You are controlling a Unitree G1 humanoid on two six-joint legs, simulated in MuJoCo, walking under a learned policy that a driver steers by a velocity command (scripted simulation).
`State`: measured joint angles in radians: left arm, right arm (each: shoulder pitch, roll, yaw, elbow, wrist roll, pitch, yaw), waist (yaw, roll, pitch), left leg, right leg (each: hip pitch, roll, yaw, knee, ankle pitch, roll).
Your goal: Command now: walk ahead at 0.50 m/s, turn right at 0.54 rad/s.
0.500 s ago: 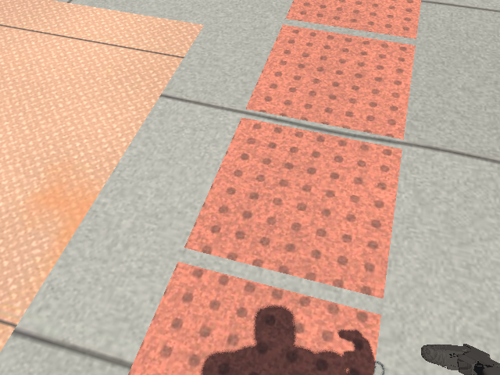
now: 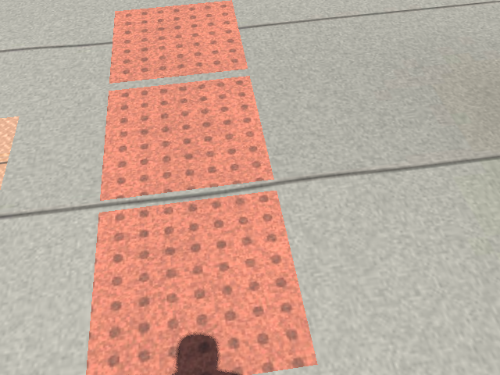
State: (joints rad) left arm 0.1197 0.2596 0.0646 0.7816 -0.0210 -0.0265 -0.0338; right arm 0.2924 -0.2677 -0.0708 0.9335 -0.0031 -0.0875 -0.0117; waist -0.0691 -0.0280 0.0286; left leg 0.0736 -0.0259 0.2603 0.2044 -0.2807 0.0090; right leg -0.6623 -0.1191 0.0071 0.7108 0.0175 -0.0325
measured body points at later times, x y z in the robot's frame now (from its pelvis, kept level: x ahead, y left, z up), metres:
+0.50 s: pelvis +0.29 -0.06 +0.01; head +0.32 -0.08 +0.45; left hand +0.41 +0.21 -0.10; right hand +0.45 -0.35 -0.08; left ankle +0.52 +0.06 -0.69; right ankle +0.20 -0.12 -0.74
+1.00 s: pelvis +0.56 -0.12 +0.01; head +0.59 -0.13 +0.45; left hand +0.86 -0.01 -0.07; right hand +0.43 -0.37 -0.12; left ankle +0.53 +0.02 -0.74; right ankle +0.64 -0.32 -0.70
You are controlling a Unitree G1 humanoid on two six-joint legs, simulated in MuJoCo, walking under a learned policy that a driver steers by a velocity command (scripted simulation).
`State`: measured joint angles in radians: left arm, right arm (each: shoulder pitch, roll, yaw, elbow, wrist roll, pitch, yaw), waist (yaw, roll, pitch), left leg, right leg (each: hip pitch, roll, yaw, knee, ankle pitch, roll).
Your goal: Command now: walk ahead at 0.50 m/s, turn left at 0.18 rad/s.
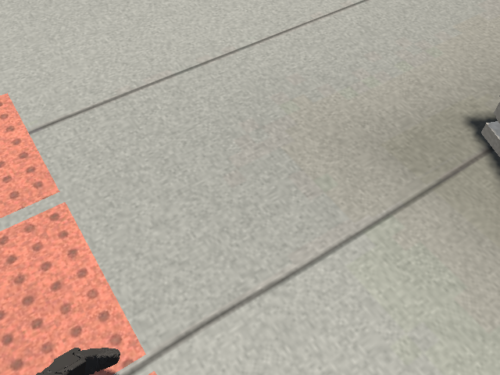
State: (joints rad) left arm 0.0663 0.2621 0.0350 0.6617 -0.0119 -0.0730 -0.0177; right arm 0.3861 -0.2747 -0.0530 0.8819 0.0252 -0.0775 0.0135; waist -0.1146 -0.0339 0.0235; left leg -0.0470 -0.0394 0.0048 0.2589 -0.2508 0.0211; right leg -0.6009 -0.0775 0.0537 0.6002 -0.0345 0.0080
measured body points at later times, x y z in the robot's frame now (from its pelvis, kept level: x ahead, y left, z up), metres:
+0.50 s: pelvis +0.26 -0.02 -0.01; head +0.28 +0.00 +0.44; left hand +0.20 +0.27 -0.13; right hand +0.52 -0.20 -0.10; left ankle +0.38 +0.17 -0.70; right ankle +0.18 -0.15 -0.74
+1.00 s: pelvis +0.51 +0.11 +0.00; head +0.53 +0.14 +0.45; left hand +0.58 +0.44 -0.08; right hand +0.71 -0.11 -0.10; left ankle +0.41 +0.15 -0.74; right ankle +0.76 +0.07 -0.70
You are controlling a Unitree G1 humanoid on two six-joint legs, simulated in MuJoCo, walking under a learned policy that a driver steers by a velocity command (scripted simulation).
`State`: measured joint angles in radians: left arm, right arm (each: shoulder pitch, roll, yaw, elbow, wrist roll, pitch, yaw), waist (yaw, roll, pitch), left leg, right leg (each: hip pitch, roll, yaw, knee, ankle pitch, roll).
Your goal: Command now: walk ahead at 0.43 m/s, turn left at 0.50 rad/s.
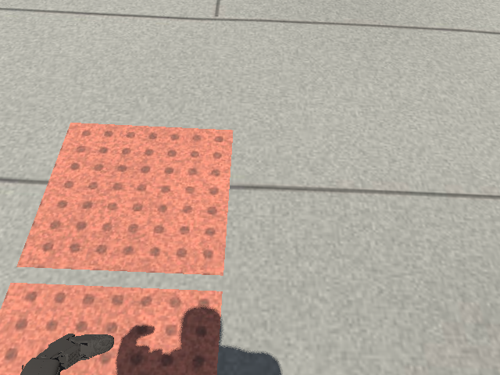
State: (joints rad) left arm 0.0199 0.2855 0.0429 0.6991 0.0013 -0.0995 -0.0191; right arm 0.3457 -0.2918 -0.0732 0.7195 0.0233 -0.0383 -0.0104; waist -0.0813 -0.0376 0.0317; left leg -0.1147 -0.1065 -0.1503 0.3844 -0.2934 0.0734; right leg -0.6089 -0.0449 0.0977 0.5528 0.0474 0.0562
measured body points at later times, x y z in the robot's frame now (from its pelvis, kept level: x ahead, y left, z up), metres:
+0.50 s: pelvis +0.16 -0.03 -0.01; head +0.17 -0.02 +0.44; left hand +0.26 +0.23 -0.13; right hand +0.33 -0.28 -0.11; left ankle +0.17 +0.11 -0.74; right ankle +0.20 -0.14 -0.74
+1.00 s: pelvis +0.20 -0.02 -0.01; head +0.20 -0.02 +0.44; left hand +0.27 +0.25 -0.14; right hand +0.33 -0.26 -0.13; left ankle +0.17 +0.11 -0.74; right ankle +0.20 -0.14 -0.74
